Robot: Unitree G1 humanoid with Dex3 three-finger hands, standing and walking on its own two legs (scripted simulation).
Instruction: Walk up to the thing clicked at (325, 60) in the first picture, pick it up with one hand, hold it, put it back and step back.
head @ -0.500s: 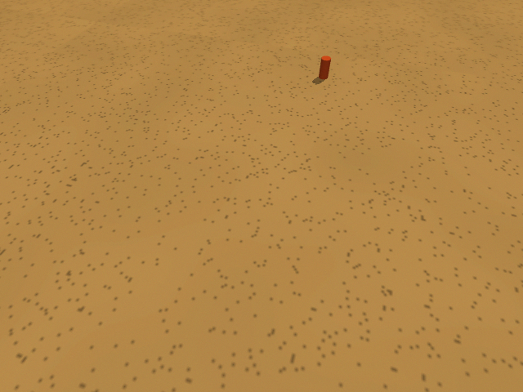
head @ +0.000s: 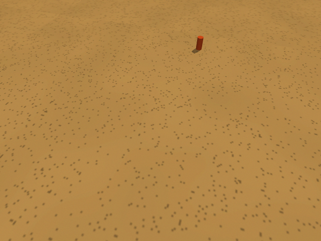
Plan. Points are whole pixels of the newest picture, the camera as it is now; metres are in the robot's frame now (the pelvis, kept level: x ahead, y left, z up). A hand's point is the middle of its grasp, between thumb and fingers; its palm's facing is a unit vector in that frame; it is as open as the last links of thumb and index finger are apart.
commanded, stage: stand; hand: left
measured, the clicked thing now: (199, 43) +2.22 -0.45 -0.71
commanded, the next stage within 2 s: walk up in 0.62 s
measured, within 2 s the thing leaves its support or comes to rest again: neither
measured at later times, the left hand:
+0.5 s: hand out of the picture +0.07 +0.25 -0.16, palm faces -0.02 -0.94 -0.34, open 7.4 cm
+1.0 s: hand (95, 202) +0.24 +0.21 -0.13, palm faces -0.13 -0.89 -0.45, open 7.4 cm
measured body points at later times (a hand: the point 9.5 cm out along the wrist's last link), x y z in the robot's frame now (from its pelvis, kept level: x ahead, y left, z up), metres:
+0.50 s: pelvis +0.00 +0.00 +0.00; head +0.01 +0.00 +0.45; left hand +0.08 +0.30 -0.13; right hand +0.08 -0.30 -0.14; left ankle +0.00 +0.13 -0.75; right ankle +0.00 -0.11 -0.75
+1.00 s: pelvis +0.10 -0.09 -0.03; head +0.08 -0.11 +0.42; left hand +0.25 +0.25 -0.10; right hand +0.09 -0.45 -0.15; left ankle +0.00 +0.12 -0.73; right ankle +0.15 -0.23 -0.75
